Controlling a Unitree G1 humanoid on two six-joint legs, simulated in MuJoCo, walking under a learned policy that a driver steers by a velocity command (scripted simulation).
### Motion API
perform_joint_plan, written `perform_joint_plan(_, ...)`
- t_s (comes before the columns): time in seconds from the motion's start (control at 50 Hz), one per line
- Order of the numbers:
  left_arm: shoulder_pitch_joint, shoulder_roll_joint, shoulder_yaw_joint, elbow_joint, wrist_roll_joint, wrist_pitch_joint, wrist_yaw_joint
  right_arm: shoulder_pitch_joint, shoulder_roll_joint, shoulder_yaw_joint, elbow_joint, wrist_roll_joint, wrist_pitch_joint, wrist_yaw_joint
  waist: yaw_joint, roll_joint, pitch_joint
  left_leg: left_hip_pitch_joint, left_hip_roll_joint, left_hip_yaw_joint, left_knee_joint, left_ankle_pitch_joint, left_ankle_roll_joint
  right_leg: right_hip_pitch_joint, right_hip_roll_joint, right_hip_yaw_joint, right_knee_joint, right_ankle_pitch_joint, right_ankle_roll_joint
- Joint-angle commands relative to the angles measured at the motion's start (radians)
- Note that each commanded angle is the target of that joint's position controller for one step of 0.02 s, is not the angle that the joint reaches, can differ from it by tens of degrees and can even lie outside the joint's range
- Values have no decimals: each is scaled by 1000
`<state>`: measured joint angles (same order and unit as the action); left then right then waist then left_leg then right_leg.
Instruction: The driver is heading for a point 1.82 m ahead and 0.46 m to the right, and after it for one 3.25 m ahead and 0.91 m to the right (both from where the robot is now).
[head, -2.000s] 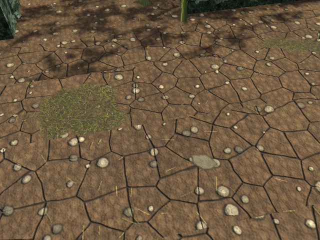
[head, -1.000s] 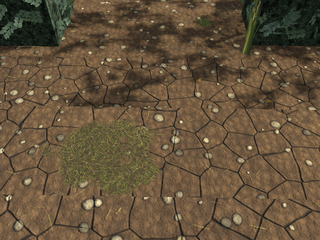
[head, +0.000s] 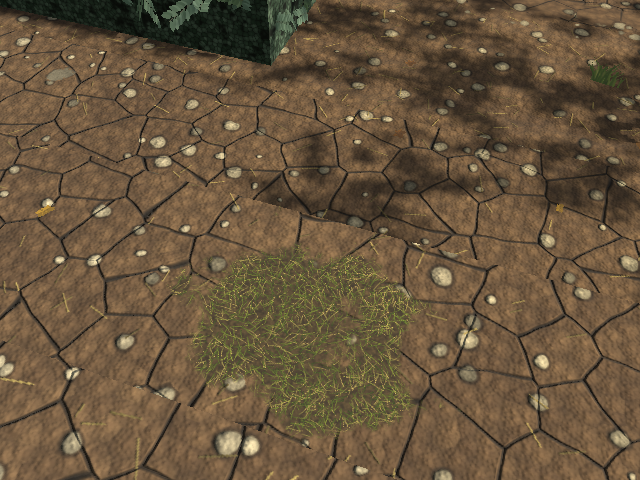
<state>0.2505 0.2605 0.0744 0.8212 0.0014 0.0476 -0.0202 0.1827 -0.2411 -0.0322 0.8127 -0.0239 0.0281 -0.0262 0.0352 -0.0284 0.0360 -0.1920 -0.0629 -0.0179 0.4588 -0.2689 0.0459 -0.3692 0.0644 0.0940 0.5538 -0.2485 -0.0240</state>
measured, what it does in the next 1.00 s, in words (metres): walks ahead, turning right: right foot, then left foot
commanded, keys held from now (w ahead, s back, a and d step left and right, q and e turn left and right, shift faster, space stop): e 0.34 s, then w+e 0.32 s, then w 0.20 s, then no key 0.14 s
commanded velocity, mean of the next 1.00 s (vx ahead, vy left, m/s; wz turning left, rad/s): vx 0.20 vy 0.00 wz -0.44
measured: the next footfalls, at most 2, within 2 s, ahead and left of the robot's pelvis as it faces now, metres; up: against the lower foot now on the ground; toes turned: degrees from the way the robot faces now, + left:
right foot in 0.32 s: +0.01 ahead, -0.12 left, +0.00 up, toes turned -12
left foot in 0.82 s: +0.24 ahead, +0.01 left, +0.00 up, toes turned -28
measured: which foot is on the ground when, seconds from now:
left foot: down 0.00-0.32, up 0.34-0.80, down 0.82-1.00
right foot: up 0.00-0.30, down 0.32-0.84, up 0.86-1.00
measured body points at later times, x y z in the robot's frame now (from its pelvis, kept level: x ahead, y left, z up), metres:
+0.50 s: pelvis -0.01 -0.04 +0.00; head +0.01 -0.07 +0.45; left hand +0.17 +0.20 -0.09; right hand +0.02 -0.33 -0.13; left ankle +0.03 +0.10 -0.67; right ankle -0.03 -0.11 -0.74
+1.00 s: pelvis +0.17 -0.06 +0.01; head +0.20 -0.04 +0.46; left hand +0.35 +0.16 -0.13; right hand +0.11 -0.33 -0.11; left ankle +0.21 +0.03 -0.74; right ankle +0.09 -0.16 -0.67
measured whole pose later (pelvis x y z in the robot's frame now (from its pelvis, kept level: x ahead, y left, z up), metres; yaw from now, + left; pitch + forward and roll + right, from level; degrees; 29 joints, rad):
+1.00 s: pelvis +0.17 -0.06 +0.01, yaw -28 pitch +0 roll +0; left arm 0.32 0.31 0.06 0.81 0.03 -0.02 -0.02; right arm 0.29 -0.23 -0.03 0.84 -0.02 -0.06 0.00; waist 0.01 -0.06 0.03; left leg -0.20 -0.04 0.00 0.42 -0.23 0.05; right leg -0.45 0.08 0.09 1.03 -0.37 -0.06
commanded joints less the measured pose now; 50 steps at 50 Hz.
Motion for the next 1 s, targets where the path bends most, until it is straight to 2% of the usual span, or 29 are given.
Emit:
perform_joint_plan(0.02, -88, 129, 37, -104, 19, -20, 5, 36, -172, -42, -54, -11, -19, -15, -52, 158, -6, 23, 409, -322, -221, 137, 201, -163, 1, -28, 333, -255, -1)
perform_joint_plan(0.04, -49, 122, 42, -85, 19, -14, 3, 9, -133, -31, -64, -6, -21, -16, -27, 123, -9, 5, 375, -250, -198, 256, 202, -158, 3, -27, 435, -238, 2)
perform_joint_plan(0.08, 5, 102, 39, -67, 20, 2, -7, -24, -116, -25, -70, -5, -22, -18, 4, 152, -11, 38, 309, -127, -152, 439, 175, -178, -11, -40, 513, -186, 16)
perform_joint_plan(0.12, -12, 84, 29, -75, 18, 8, -19, 14, -124, -30, -60, -4, -20, -13, -23, 170, -24, 102, 283, -68, -110, 524, 163, -192, -17, -74, 466, -170, 38)
perform_joint_plan(0.2, -99, 71, 11, -134, 5, 18, -33, 72, -173, -47, -47, 1, -16, -1, -69, 199, -36, 103, 320, -43, -73, 478, 155, -87, -39, -123, 270, -176, 35)
perform_joint_plan(0.26, -108, 88, 12, -159, -3, 16, -27, 73, -206, -60, -50, 1, -14, 8, -75, 206, -46, 85, 341, -36, -17, 461, 133, 1, -20, -174, 150, -185, 5)
perform_joint_plan(0.28, -91, 83, 11, -159, 0, 12, -23, 61, -211, -63, -52, 6, -12, 9, -56, 190, -52, 66, 337, -22, 26, 434, 111, 49, -12, -186, 68, -139, -8)
perform_joint_plan(0.3, -63, 80, 10, -155, 8, 1, -15, 57, -212, -66, -51, 9, -11, 11, -26, 149, -60, 19, 318, 16, 100, 355, 69, 136, -2, -179, -65, -17, -20)
perform_joint_plan(0.32, -25, 121, 19, -148, 21, -15, -4, 86, -192, -65, -48, 4, -13, 14, -10, 40, -93, -88, 271, 75, 252, 182, 9, 272, -68, -40, -173, 85, -41)
perform_joint_plan(0.34, 16, 294, 55, -173, 20, -30, -3, 77, -99, -41, -123, 0, -8, 23, -22, -273, -122, -385, 98, 185, 533, -331, -79, 421, -417, 427, -202, 492, -166)
perform_joint_plan(0.36, 146, 295, 65, -135, -7, -23, -9, -41, -134, -41, -149, -14, 9, 18, 79, -156, -160, -464, 58, 22, 650, -406, -69, 422, -436, 476, -205, 463, -298)
perform_joint_plan(0.38, 140, 261, 53, -120, 0, -15, -6, -58, -134, -42, -155, -8, 14, 23, 53, -108, -92, -521, 77, -16, 714, -339, -59, 395, -394, 435, -230, 223, -309)
perform_joint_plan(0.4, 78, 203, 36, -125, 5, -5, -1, -60, -144, -46, -143, -4, 8, 31, 25, -73, -21, -547, 104, -27, 693, -236, -50, 336, -331, 381, -271, -43, -270)
perform_joint_plan(0.42, 30, 175, 25, -135, 6, 2, 4, -55, -159, -51, -136, -7, -1, 39, 3, -75, 12, -535, 118, -29, 639, -149, -50, 295, -273, 347, -319, -215, -228)
perform_joint_plan(0.46, 9, 165, 21, -142, 9, -6, 7, -4, -161, -51, -106, -24, -7, 56, -19, -100, 21, -474, 111, -10, 603, -37, -67, 245, -213, 307, -361, -212, -209)
perform_joint_plan(0.5, 42, 176, 26, -129, 5, -23, -2, 0, -147, -48, -99, -20, -11, 66, -20, -60, 7, -469, 106, -8, 546, 4, -80, 257, -201, 295, -361, -168, -214)
perform_joint_plan(0.64, 148, 201, 33, -96, 11, -54, -1, -144, -130, -35, -137, -14, -32, 55, 37, -76, 21, -442, 87, -27, 284, 86, -108, 227, -196, 356, -344, -203, -224)
perform_joint_plan(0.74, 188, 195, 27, -83, 21, -70, 4, -187, -122, -25, -155, -7, -57, 59, 48, -91, 22, -313, 61, -8, 177, 48, -68, 182, -206, 386, -302, -128, -225)
perform_joint_plan(0.78, 174, 195, 24, -79, 24, -75, 7, -120, -118, -22, -136, -3, -67, 53, 5, -91, 18, -151, 43, 6, 99, 9, -43, 119, -195, 380, -258, -57, -201)
perform_joint_plan(0.8, 161, 190, 22, -75, 20, -77, 11, -43, -114, -22, -113, -6, -76, 45, -42, -69, 13, -17, 34, 12, 28, 35, -30, 62, -170, 360, -201, -35, -181)
perform_joint_plan(0.82, 161, 169, 16, -70, 18, -83, 15, 64, -136, -30, -81, -12, -88, 34, -92, -22, -21, 145, 57, -25, -14, 4, -12, -7, -121, 314, -84, -5, -150)
perform_joint_plan(0.84, 157, 100, -2, -86, 11, -94, 15, 228, -221, -49, -59, -29, -101, 17, -161, 146, -117, 323, 277, -286, -116, -243, 38, -101, -34, 173, 227, -70, -107)
perform_joint_plan(0.86, 184, 98, -1, -113, -2, -100, 13, 297, -336, -78, -27, -22, -87, 12, -144, 349, -151, 414, 451, -742, -269, -570, 136, -339, 108, 52, 462, -327, -82)
perform_joint_plan(0.88, 149, 167, 12, -90, 22, -95, 19, 259, -261, -66, -22, -2, -79, 14, -121, 173, -6, 313, 457, -724, -256, -523, 147, -428, 45, 84, 570, -287, -85)
perform_joint_plan(0.9, 122, 148, 10, -79, 26, -97, 12, 193, -196, -49, -36, 4, -81, 20, -91, 107, 58, 232, 406, -580, -228, -283, 139, -402, 16, 88, 571, -201, -83)
perform_joint_plan(0.92, 123, 125, 4, -65, 23, -97, 7, 137, -148, -36, -41, 0, -87, 24, -57, 92, 61, 172, 358, -439, -217, 24, 128, -337, -13, 72, 537, -142, -68)
perform_joint_plan(0.94, 133, 120, 4, -55, 30, -90, 4, 111, -120, -25, -38, 5, -94, 24, -31, 122, 35, 135, 320, -332, -201, 304, 115, -269, -33, 45, 504, -126, -49)
perform_joint_plan(0.98, 159, 105, 0, -31, 36, -73, 5, 118, -106, -18, -14, 9, -107, 29, -11, 161, -30, 122, 271, -195, -148, 778, 123, -187, -14, 2, 505, -104, -14)
perform_joint_plan(1.0, 148, 98, -2, -26, 30, -66, 6, 128, -106, -17, -4, 17, -111, 31, -6, 159, -52, 127, 260, -153, -139, 903, 126, -177, -5, -6, 500, -76, -5)
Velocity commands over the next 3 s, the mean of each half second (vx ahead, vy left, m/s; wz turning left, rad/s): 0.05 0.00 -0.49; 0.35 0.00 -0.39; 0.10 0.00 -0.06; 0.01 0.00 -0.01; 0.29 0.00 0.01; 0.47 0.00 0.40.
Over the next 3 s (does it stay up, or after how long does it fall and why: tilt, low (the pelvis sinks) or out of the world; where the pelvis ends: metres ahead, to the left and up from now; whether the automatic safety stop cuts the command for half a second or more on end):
stays up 0.71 -0.30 -0.16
